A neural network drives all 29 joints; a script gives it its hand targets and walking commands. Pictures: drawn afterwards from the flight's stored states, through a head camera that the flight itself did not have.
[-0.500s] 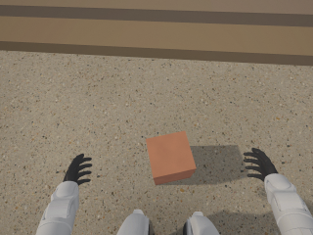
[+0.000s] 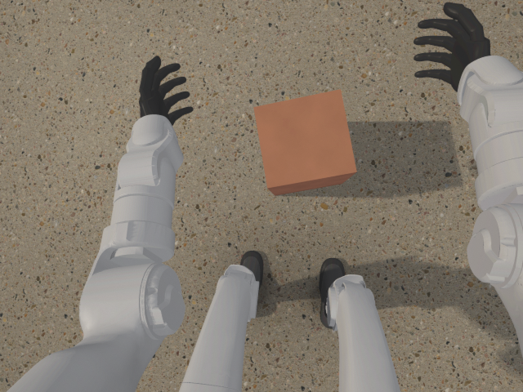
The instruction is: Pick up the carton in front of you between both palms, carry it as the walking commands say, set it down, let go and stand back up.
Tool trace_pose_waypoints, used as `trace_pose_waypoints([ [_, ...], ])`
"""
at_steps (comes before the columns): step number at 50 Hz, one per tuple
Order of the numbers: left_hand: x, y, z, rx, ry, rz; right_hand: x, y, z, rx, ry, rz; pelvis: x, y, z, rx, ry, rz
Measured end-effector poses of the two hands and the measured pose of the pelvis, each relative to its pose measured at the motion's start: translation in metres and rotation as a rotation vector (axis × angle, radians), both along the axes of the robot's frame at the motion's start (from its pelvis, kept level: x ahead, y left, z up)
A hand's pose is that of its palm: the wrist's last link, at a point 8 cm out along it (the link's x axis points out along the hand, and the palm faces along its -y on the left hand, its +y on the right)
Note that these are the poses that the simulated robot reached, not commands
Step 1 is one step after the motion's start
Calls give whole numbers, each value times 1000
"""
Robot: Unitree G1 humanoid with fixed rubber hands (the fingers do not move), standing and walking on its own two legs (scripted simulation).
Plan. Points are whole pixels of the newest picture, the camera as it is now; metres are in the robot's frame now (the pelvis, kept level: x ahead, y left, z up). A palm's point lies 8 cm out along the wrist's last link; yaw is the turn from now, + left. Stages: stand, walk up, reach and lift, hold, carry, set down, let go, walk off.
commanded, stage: reach and lift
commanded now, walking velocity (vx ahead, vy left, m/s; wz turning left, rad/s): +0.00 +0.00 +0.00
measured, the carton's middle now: (303, 150) +0.54 +0.01 -0.54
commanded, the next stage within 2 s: none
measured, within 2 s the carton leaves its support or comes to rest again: leaves its support in 1.86 s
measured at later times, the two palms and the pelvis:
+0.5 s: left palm (202, 137) +0.49 +0.21 -0.26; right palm (400, 104) +0.57 -0.16 -0.27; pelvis +0.03 +0.00 -0.10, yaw +4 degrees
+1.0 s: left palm (228, 155) +0.49 +0.20 -0.45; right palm (373, 134) +0.57 -0.16 -0.46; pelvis -0.03 +0.00 -0.27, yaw +5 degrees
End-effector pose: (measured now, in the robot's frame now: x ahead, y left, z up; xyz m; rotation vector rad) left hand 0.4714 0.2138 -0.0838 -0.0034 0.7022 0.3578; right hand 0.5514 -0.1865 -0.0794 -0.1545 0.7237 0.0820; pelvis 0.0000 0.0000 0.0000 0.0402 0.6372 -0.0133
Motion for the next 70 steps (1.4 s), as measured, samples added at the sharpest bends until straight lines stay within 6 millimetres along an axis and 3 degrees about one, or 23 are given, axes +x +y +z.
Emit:
trace_pose_waypoints([
  [8, 32, -13, -27, -3, -44, 14, 40, 12, -30, 16, -43, 22, 17, -3, -6, 12, 109, -1],
  [17, 28, -14, -87, -1, -9, 9, 36, 21, -93, 21, -16, 2, 37, -4, -30, 22, 243, 11],
  [23, 20, -10, -151, -9, 16, 11, 22, 25, -162, 11, 5, -21, 33, 0, -78, 25, 302, 21],
  [31, 20, -6, -239, -11, 5, -12, 17, 19, -252, -7, -27, -35, 6, 6, -160, 30, 262, 36],
  [39, 22, -9, -297, -24, 5, -16, 19, 19, -307, -4, -33, -30, -19, 6, -227, 34, 146, 42],
  [50, 23, -17, -371, -40, 60, -40, 15, 27, -379, 4, 19, -26, -27, 4, -271, 35, 35, 57],
  [56, 33, -12, -378, -26, 48, -41, 20, 31, -395, 7, 0, -17, -20, 3, -282, 38, 2, 62],
  [62, 37, -19, -377, -36, 39, -44, 28, 34, -388, 10, -25, -6, -15, 3, -288, 41, 9, 64],
  [70, 32, -24, -373, -40, 42, -48, 21, 39, -384, 16, -7, 0, -18, 3, -287, 42, 17, 63],
])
